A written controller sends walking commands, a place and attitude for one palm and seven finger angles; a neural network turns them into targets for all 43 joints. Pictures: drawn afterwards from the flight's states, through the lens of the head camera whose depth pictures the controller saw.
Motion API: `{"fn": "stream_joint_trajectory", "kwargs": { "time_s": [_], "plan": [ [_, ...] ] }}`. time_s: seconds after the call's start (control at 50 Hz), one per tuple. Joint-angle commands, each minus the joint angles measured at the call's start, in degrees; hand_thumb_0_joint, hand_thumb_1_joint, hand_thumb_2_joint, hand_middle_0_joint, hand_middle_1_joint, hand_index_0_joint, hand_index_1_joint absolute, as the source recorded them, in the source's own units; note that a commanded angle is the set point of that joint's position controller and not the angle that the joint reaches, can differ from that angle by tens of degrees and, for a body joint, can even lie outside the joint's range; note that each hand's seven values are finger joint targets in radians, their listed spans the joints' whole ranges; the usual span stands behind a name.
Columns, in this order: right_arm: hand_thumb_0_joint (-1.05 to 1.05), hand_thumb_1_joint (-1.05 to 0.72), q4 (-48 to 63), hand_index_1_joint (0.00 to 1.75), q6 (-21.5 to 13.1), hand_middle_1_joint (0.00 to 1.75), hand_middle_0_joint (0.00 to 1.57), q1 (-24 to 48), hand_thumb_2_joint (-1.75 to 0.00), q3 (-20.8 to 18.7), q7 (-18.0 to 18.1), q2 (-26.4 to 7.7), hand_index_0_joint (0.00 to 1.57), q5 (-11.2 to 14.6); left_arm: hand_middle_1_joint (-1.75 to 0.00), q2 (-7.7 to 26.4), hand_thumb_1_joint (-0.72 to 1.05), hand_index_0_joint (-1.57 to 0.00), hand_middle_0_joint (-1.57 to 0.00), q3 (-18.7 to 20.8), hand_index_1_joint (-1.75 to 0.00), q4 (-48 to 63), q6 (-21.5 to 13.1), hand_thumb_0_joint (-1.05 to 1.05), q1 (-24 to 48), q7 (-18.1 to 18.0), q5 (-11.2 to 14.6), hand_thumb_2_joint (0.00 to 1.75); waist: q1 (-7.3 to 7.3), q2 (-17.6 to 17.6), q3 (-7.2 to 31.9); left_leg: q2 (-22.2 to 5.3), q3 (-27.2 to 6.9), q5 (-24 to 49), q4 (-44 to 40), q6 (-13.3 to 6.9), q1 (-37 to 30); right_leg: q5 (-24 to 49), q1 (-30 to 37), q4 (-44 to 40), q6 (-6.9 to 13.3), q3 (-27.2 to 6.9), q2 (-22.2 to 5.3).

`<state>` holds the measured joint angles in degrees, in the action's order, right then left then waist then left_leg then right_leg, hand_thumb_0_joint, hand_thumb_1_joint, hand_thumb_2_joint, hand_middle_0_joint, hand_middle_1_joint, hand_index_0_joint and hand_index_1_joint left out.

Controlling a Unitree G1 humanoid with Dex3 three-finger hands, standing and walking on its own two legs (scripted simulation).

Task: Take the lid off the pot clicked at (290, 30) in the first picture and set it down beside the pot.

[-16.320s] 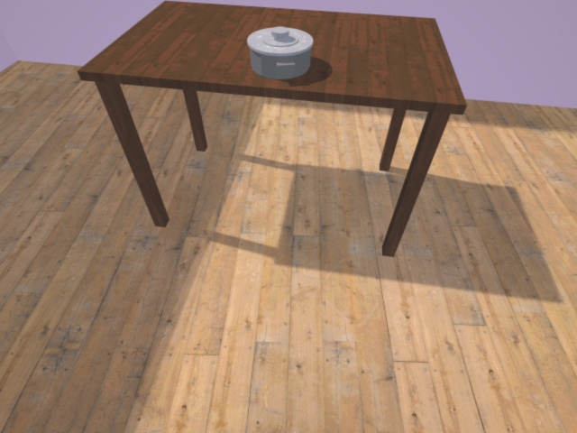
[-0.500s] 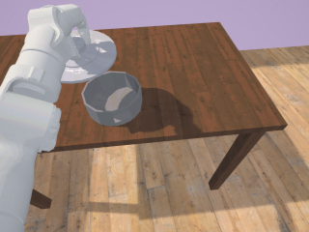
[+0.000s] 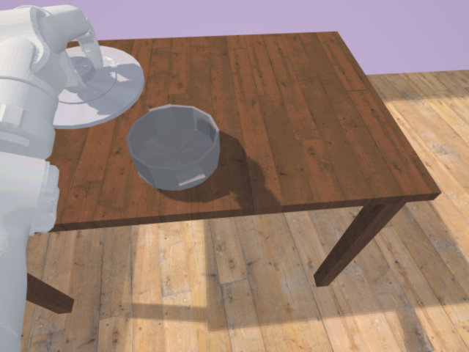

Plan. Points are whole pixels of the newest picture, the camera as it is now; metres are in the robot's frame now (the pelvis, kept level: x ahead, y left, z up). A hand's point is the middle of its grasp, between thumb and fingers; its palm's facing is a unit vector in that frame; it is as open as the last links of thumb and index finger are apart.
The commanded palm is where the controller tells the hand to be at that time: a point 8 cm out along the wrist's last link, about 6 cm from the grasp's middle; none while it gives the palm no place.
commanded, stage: move the lid sideways beside the pot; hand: left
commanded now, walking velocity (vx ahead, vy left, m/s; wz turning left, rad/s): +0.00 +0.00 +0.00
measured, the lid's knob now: (76, 70) +0.52 +0.22 +0.21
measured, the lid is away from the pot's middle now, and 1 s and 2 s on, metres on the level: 0.13 0.24 0.24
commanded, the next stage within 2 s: lower the lid onto the table in 1.12 s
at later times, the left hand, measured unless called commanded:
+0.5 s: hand (28, 72) +0.49 +0.27 +0.23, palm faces -0.30 -0.09 -0.95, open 8.2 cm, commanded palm +0.49 +0.28 +0.30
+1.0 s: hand out of the picture +0.46 +0.32 +0.23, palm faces -0.32 -0.11 -0.94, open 8.2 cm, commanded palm +0.49 +0.32 +0.30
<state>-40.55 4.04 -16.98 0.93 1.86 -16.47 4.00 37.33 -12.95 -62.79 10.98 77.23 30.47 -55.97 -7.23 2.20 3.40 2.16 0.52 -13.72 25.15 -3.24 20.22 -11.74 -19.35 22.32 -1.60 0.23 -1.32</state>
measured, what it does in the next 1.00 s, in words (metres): stands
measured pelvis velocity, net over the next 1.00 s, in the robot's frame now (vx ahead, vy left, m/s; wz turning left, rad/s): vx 0.00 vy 0.01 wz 0.01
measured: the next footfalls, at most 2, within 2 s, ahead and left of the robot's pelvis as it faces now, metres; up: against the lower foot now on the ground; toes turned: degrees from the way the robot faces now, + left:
none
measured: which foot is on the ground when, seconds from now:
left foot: down 0.00-1.00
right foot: down 0.00-1.00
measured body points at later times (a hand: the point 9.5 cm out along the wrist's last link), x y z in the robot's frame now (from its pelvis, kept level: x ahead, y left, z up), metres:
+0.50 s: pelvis +0.00 +0.01 +0.00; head +0.06 +0.01 +0.45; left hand +0.50 +0.27 +0.28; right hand +0.04 -0.27 -0.12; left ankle -0.02 +0.08 -0.74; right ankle -0.02 -0.14 -0.74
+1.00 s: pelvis +0.00 +0.01 +0.00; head +0.06 +0.01 +0.44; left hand +0.48 +0.32 +0.28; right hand +0.04 -0.27 -0.12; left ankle -0.02 +0.08 -0.74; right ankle -0.02 -0.14 -0.74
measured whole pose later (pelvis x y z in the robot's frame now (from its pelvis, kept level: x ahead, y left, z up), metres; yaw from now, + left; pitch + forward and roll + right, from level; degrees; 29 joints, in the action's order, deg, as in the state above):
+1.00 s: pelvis +0.00 +0.01 +0.00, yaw +0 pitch +9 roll -2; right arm -40.6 7.7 -17.0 1.9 2.9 -17.4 5.8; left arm 50.6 -8.7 -63.1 1.4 74.6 33.2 -55.9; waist -6.6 1.7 2.0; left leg 1.7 -0.2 -14.9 27.8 -3.7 21.6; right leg -11.3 -19.0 21.5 -1.9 0.9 -0.8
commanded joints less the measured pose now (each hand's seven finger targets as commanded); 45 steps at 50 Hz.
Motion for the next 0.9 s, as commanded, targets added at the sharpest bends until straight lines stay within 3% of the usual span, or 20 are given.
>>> {"fn": "stream_joint_trajectory", "kwargs": {
  "time_s": [0.0,0.12,0.14,0.26,0.28,0.34,0.36,0.4,0.42,0.46,0.5,0.56,0.58,0.64,0.66,0.7,0.76,0.84,0.86,0.88],
  "plan": [
    [0.0,-0.9,4.8,0.3,-1.1,0.3,0.2,-2.9,-0.9,-3.2,0.7,-9.3,0.2,0.1,-1.05,16.5,0.6,-0.79,-0.78,5.1,-1.05,15.8,-1.6,0.0,38.3,-3.3,-1.2,0.99,-0.5,3.5,27.0,-0.2,-2.8,29.3,1.5,-0.9,-20.3,19.3,3.7,0.2,3.5,2.0,3.2],
    [0.0,-0.9,4.2,0.3,-0.7,0.3,0.2,-3.6,-0.9,-3.3,0.6,-9.5,0.2,0.3,-1.05,15.6,0.6,-0.79,-0.78,3.9,-1.05,14.3,-2.3,0.0,36.7,-2.7,-1.0,0.99,-0.79,3.7,25.0,-0.4,-3.0,28.4,1.5,-0.8,-20.1,17.3,2.0,-0.4,3.4,2.5,3.4],
    [0.0,-0.9,4.2,0.3,-0.6,0.3,0.2,-3.6,-0.9,-3.3,0.7,-9.7,0.2,0.3,-1.05,18.0,0.6,-0.79,-0.78,5.8,-1.05,14.5,-2.6,0.0,36.4,-2.7,-1.0,0.99,-0.48,3.3,25.3,-0.5,-3.0,28.7,1.5,-0.8,-19.9,17.6,2.7,-0.1,3.5,2.5,3.4],
    [0.0,-0.9,4.8,0.3,-0.1,0.3,0.2,-3.6,-0.9,-3.4,0.7,-10.1,0.2,0.6,-1.05,18.9,0.6,-0.79,-0.78,5.9,-1.05,15.3,-3.8,0.0,34.1,-2.5,-0.4,0.99,-0.32,5.1,25.8,-0.6,-3.0,32.5,2.2,-0.5,-20.5,19.5,3.2,-0.3,3.7,2.4,3.2],
    [0.0,-0.9,4.6,0.3,-0.1,0.3,0.2,-3.7,-0.9,-3.4,0.6,-9.9,0.2,0.3,-1.05,21.5,0.6,-0.79,-0.78,7.8,-1.05,16.4,-4.2,0.0,34.9,-2.6,-1.1,0.99,0.13,3.8,27.0,-0.6,-3.1,32.1,2.2,-0.7,-20.2,19.7,4.3,0.2,3.4,2.2,3.4],
    [0.0,-0.9,4.6,0.3,0.6,0.3,0.2,-3.2,-0.9,-3.0,0.8,-10.1,0.2,1.0,-1.05,21.9,0.6,-0.79,-0.78,6.9,-1.05,12.8,-4.3,0.0,33.3,-2.2,-1.2,0.99,-0.17,3.1,23.3,-0.4,-2.4,26.9,1.2,-1.0,-16.9,17.8,4.1,-0.2,3.5,2.5,3.4],
    [0.0,-0.9,5.0,0.3,0.7,0.3,0.2,-3.0,-0.9,-3.3,0.8,-10.3,0.2,1.0,-1.05,19.8,0.6,-0.79,-0.78,5.3,-1.05,14.4,-4.5,0.0,33.3,-2.2,-0.5,0.99,-0.31,5.5,23.9,-0.7,-2.5,29.7,1.7,-0.7,-18.8,18.3,3.1,-0.5,3.7,2.5,3.1],
    [0.0,-0.9,5.3,0.3,0.6,0.3,0.2,-3.1,-0.9,-3.4,0.8,-10.1,0.2,0.5,-1.05,24.9,0.6,-0.79,-0.78,9.1,-1.05,18.8,-5.7,0.0,35.9,-2.4,-1.7,0.99,0.36,6.1,27.7,-0.8,-3.1,32.1,2.3,-0.9,-20.9,19.0,4.6,0.1,3.6,2.1,3.5],
    [0.0,-0.9,5.6,0.3,0.5,0.3,0.2,-3.2,-0.9,-3.3,0.9,-9.9,0.2,0.5,-1.05,24.9,0.6,-0.79,-0.78,9.0,-1.05,18.6,-5.9,0.0,35.2,-2.3,-1.8,0.99,0.38,6.5,28.4,-0.7,-3.2,33.5,2.6,-0.9,-21.4,19.3,4.7,0.2,3.6,2.1,3.5],
    [0.0,-0.9,5.4,0.3,0.7,0.3,0.2,-3.9,-0.9,-3.5,0.9,-10.0,0.2,0.9,-1.05,20.2,0.6,-0.79,-0.78,5.9,-1.05,14.8,-5.8,0.0,31.1,-1.6,-0.2,0.99,-0.37,7.2,24.8,-0.8,-3.2,34.4,2.8,-0.5,-21.2,18.6,2.0,-0.6,3.6,2.6,3.5],
    [0.0,-0.9,5.0,0.3,1.3,0.3,0.2,-3.6,-0.9,-3.3,0.8,-10.3,0.2,0.8,-1.05,25.5,0.6,-0.79,-0.78,10.0,-1.05,14.6,-6.1,0.0,31.0,-1.3,-0.5,0.99,0.29,3.1,24.3,-0.8,-2.7,31.0,2.4,-1.3,-18.6,18.9,4.3,-0.2,3.3,2.4,3.6],
    [0.0,-0.9,5.1,0.3,1.7,0.3,0.2,-3.5,-0.9,-3.3,0.7,-10.5,0.2,1.2,-1.05,21.7,0.6,-0.79,-0.78,6.2,-1.05,14.8,-6.5,0.0,30.7,-1.2,-0.1,0.99,-0.11,6.4,23.5,-0.9,-2.6,32.1,2.5,-0.9,-19.3,18.5,2.6,-0.6,3.6,2.8,3.3],
    [0.0,-0.9,4.9,0.3,1.7,0.3,0.2,-3.5,-0.9,-3.2,0.7,-10.4,0.2,1.0,-1.05,25.9,0.6,-0.79,-0.78,9.0,-1.05,17.6,-6.9,0.0,32.8,-1.5,-1.0,0.99,0.28,5.7,25.1,-1.1,-3.1,31.2,2.4,-0.8,-19.8,17.7,3.5,-0.3,3.4,2.6,3.6],
    [0.0,-0.9,5.2,0.3,1.7,0.3,0.2,-3.5,-0.9,-3.2,1.1,-10.3,0.2,1.1,-1.05,26.5,0.6,-0.79,-0.78,9.4,-1.05,17.2,-7.7,0.0,32.3,-1.3,-0.9,0.99,0.24,6.5,25.6,-0.9,-2.8,31.1,2.5,-1.2,-20.1,17.5,3.7,-0.3,3.4,2.6,3.6],
    [0.0,-0.9,5.2,0.3,1.9,0.3,0.2,-3.8,-0.9,-3.1,1.1,-10.5,0.2,1.4,-1.05,24.4,0.6,-0.79,-0.78,7.9,-1.05,14.8,-7.8,0.0,29.7,-1.2,0.1,0.99,-0.12,6.8,24.1,-1.0,-2.9,32.6,2.8,-0.9,-19.8,17.8,2.8,-0.7,3.6,2.8,3.5],
    [0.0,-0.9,4.7,0.3,2.2,0.3,0.2,-3.5,-0.9,-2.7,1.3,-10.5,0.2,1.4,-1.05,26.8,0.6,-0.79,-0.78,9.2,-1.05,12.1,-7.9,0.0,29.0,-0.9,-0.3,0.99,-0.13,3.3,21.8,-0.7,-2.2,26.2,2.1,-1.5,-16.2,16.1,3.7,-0.7,3.2,2.7,3.7],
    [0.0,-0.9,4.9,0.3,2.2,0.3,0.2,-3.1,-0.9,-3.0,1.4,-10.8,0.2,1.7,-1.05,24.6,0.6,-0.79,-0.78,6.5,-1.05,17.0,-8.6,0.0,32.7,-1.0,0.2,0.99,-0.3,8.7,23.3,-1.3,-2.7,28.7,2.2,-1.0,-19.6,15.5,2.1,-1.1,3.6,2.9,3.3],
    [0.0,-0.9,4.6,0.3,2.1,0.3,0.2,-3.6,-0.9,-2.7,1.8,-10.7,0.2,1.4,-1.05,30.7,0.6,-0.79,-0.78,11.4,-1.05,16.7,-9.9,0.0,31.6,-1.1,-0.6,0.99,0.38,7.1,25.1,-1.1,-2.7,29.0,2.4,-1.4,-19.5,15.8,3.9,-0.6,3.3,2.7,3.7],
    [0.0,-0.9,4.9,0.3,2.3,0.3,0.2,-3.8,-0.9,-2.6,1.8,-10.9,0.2,1.5,-1.05,28.7,0.6,-0.79,-0.78,9.8,-1.05,15.1,-10.2,0.0,29.5,-1.1,0.2,0.99,0.12,8.5,24.1,-1.1,-2.8,30.6,2.6,-1.0,-19.2,16.6,3.2,-0.8,3.6,2.9,3.5],
    [0.0,-0.9,4.3,0.3,2.3,0.3,0.2,-3.9,-0.9,-2.5,1.8,-10.6,0.2,1.5,-1.05,29.1,0.6,-0.79,-0.78,10.2,-1.05,13.1,-10.0,0.0,28.7,-1.0,-0.3,0.99,0.02,5.6,22.5,-1.1,-2.6,28.0,2.6,-1.3,-17.5,15.8,3.1,-0.7,3.2,2.8,3.8]
  ]
}}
